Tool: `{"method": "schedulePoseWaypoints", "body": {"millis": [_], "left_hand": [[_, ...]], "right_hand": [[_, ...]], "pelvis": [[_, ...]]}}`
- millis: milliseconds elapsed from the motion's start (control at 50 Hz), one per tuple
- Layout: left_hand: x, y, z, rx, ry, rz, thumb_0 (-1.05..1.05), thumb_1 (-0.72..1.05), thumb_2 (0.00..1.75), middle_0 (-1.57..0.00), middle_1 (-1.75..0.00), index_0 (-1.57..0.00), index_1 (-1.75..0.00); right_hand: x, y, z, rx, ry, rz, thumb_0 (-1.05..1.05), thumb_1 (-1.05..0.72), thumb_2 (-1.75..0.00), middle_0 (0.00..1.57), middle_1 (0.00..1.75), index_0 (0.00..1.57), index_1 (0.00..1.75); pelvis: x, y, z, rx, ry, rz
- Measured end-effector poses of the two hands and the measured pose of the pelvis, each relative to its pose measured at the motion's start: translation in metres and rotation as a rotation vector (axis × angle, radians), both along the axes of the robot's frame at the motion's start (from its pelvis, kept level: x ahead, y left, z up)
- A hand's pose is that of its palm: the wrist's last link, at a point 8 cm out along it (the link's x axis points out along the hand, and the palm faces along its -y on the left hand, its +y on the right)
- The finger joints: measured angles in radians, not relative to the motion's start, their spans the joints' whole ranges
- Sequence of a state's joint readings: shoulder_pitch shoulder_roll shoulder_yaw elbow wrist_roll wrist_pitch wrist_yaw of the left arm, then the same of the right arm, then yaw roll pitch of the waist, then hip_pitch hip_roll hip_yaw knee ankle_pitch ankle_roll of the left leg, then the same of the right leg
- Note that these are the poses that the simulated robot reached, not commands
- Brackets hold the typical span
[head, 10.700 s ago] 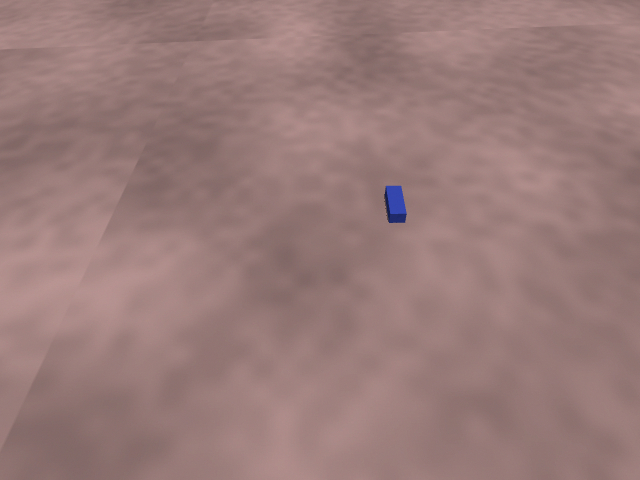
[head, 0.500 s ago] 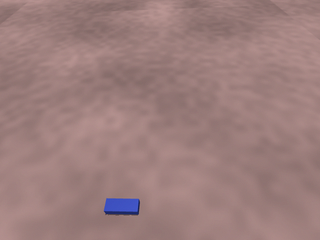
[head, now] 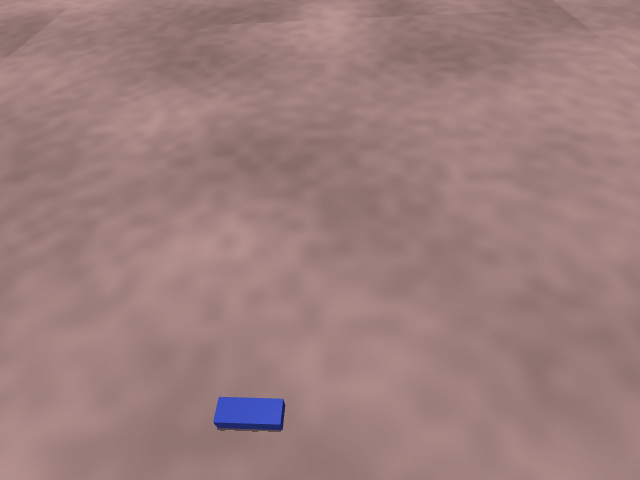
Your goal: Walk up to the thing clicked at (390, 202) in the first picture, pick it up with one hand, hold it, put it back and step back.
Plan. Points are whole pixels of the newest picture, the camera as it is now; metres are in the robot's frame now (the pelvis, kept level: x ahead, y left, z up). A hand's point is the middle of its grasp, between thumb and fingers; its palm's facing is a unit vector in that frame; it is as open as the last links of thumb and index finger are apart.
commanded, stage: walk up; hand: left
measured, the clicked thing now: (250, 413) +0.44 +0.27 -0.75
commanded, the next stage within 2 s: stand in 0.16 s
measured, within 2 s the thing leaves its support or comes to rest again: neither
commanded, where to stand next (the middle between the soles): +0.03 +0.01 m, yaw -2 degrees
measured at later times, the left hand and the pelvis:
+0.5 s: hand out of the picture +0.08 +0.25 -0.16, palm faces -0.04 -0.94 -0.34, open 7.4 cm; pelvis +0.01 -0.01 +0.00, yaw +0 degrees
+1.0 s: hand out of the picture +0.09 +0.25 -0.15, palm faces -0.04 -0.94 -0.35, open 7.4 cm; pelvis +0.02 -0.01 +0.00, yaw +0 degrees
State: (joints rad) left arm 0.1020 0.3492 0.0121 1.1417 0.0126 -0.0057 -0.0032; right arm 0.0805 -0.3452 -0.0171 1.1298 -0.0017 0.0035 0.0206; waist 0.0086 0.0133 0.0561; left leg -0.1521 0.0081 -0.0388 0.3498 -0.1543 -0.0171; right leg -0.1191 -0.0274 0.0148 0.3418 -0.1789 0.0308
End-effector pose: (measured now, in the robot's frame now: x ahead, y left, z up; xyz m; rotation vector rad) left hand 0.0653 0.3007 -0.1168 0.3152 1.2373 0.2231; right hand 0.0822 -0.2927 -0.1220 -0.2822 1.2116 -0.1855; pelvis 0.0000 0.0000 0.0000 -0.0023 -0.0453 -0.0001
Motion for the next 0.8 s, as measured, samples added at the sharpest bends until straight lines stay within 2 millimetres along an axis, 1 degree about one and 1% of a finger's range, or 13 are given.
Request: {"method": "schedulePoseWaypoints", "body": {"millis": [140,440,660,800], "left_hand": [[0.007,-0.002,0.001,0.0,-0.014,-0.006,0.01,0.9,0.89,-0.2,-0.3,-0.21,-0.3],[0.011,-0.009,-0.002,-0.01,0.011,-0.029,0.01,0.9,0.89,-0.2,-0.3,-0.21,-0.3],[0.022,-0.012,0.0,-0.007,-0.011,-0.04,0.01,0.9,0.89,-0.2,-0.3,-0.21,-0.3],[0.025,-0.012,0.001,-0.004,-0.017,-0.043,0.01,0.9,0.89,-0.2,-0.3,-0.21,-0.3]], "right_hand": [[0.004,-0.004,0.002,-0.006,-0.006,0.003,0.01,-0.9,-0.9,0.2,0.3,0.2,0.3],[-0.007,-0.012,0.002,-0.025,0.034,-0.003,0.01,-0.9,-0.9,0.21,0.3,0.2,0.3],[-0.001,-0.015,0.003,-0.028,0.024,-0.002,0.01,-0.9,-0.9,0.21,0.3,0.2,0.3],[0.003,-0.016,0.003,-0.027,0.015,0.0,0.01,-0.9,-0.9,0.21,0.3,0.2,0.3]], "pelvis": [[0.001,-0.002,0.0,0.0,0.002,-0.001],[0.012,-0.006,0.001,0.002,0.008,-0.005],[0.016,-0.008,0.001,0.001,0.004,-0.005],[0.017,-0.009,0.001,0.001,0.004,-0.006]]}}
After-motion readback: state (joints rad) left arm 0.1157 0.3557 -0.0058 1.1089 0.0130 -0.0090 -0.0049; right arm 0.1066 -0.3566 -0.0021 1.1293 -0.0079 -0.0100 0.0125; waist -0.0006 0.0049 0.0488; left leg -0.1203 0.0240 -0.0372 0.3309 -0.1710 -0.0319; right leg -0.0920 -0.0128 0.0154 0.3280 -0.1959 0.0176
